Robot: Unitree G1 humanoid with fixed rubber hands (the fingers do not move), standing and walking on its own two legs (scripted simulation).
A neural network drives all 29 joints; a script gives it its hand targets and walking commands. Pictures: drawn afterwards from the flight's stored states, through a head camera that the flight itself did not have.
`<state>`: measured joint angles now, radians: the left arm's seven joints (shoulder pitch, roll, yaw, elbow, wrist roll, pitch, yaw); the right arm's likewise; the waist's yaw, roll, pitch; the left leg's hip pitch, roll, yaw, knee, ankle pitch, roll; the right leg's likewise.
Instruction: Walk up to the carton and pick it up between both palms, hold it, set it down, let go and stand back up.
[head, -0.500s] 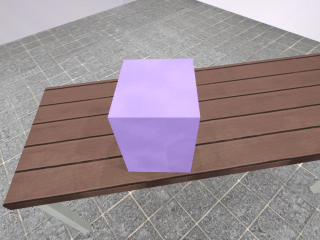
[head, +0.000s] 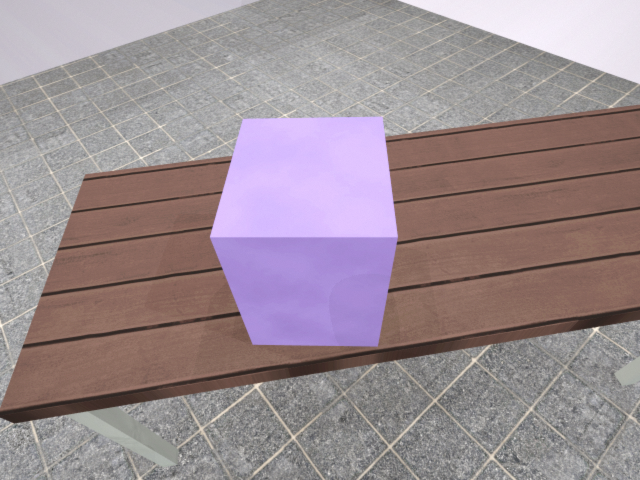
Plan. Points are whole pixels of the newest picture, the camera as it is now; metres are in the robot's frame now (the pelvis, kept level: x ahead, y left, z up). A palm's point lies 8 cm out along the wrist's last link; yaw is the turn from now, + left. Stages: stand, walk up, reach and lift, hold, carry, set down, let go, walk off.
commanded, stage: stand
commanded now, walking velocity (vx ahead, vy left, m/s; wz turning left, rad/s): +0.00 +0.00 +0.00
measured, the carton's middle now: (313, 237) +0.46 +0.02 +0.00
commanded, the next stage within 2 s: none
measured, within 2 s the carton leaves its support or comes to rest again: neither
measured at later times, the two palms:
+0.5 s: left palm out of the picture +0.04 +0.26 -0.13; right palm out of the picture +0.02 -0.27 -0.13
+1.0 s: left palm out of the picture +0.06 +0.27 -0.12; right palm out of the picture +0.00 -0.27 -0.13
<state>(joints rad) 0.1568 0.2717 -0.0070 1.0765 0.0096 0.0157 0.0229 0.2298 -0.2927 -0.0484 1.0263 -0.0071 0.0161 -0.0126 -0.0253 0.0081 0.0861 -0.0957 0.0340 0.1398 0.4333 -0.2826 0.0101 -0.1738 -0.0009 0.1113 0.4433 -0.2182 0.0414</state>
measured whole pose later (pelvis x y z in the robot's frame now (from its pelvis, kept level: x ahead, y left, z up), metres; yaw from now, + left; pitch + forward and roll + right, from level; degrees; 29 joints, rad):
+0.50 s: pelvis -0.01 +0.00 +0.00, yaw -1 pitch -3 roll +0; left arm 0.19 0.25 0.00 1.09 0.01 0.01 0.02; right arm 0.25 -0.27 -0.04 1.03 0.00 0.01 -0.01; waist -0.01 0.02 0.06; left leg -0.10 0.04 0.15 0.40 -0.26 0.00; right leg -0.18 0.00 0.12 0.42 -0.19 0.04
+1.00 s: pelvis +0.00 +0.00 +0.00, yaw -1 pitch -3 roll +0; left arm 0.16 0.28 0.00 1.07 0.01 0.01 0.02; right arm 0.27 -0.28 -0.04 1.03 -0.01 0.00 -0.02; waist -0.02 0.02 0.08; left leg -0.10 0.04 0.14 0.41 -0.27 0.01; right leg -0.18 0.00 0.11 0.42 -0.19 0.04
